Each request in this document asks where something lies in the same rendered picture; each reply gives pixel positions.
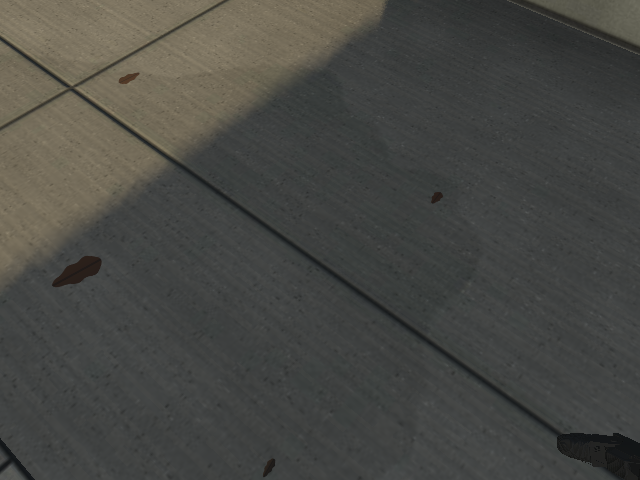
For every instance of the right robot hand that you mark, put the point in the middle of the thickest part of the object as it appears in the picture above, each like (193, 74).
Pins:
(619, 454)

